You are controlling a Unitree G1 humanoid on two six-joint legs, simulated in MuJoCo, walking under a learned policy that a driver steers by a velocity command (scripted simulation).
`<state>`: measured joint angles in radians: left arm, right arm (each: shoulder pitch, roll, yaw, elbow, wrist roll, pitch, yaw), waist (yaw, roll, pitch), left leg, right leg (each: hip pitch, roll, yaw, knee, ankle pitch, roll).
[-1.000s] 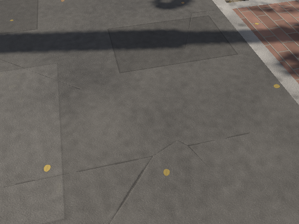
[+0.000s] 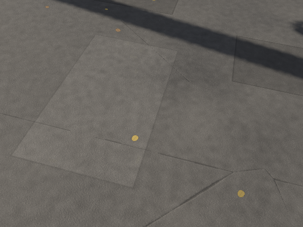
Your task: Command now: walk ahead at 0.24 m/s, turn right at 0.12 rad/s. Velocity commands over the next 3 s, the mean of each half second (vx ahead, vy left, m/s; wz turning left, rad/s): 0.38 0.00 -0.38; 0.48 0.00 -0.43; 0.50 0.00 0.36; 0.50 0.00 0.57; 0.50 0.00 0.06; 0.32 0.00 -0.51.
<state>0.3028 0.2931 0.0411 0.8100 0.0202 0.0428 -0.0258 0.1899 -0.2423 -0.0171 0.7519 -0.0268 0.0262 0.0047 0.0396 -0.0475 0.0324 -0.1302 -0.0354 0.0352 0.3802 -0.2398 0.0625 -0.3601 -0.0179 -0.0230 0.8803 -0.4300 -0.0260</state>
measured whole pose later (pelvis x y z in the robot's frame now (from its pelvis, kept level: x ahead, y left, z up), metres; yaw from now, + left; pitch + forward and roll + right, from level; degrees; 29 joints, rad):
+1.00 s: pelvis +0.44 -0.18 -0.02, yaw -29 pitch +2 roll -1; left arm 0.45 0.28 0.05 0.87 0.02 -0.07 0.01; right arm 0.05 -0.26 -0.01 0.71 -0.03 -0.04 0.04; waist 0.07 0.03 0.04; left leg -0.57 0.01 0.05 0.55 -0.04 0.05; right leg 0.13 0.13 0.16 0.22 -0.37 -0.11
